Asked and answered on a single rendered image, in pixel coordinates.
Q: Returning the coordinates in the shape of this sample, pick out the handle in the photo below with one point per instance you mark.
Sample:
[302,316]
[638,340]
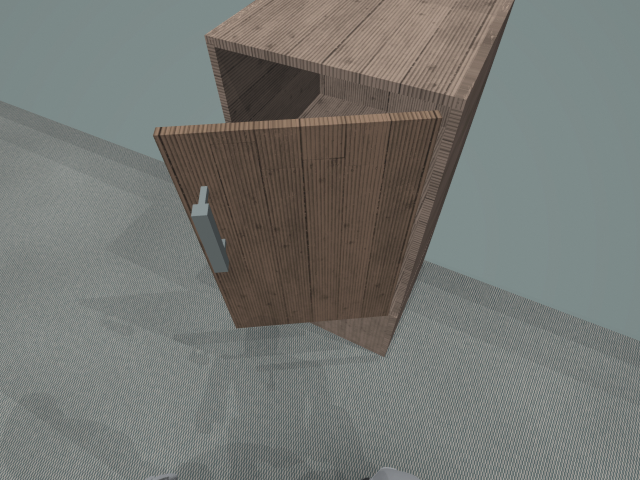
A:
[206,227]

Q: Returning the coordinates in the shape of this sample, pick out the cupboard door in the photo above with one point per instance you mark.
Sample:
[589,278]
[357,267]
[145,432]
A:
[316,212]

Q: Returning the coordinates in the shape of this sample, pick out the right robot shin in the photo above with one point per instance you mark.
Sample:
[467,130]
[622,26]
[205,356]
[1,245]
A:
[384,468]

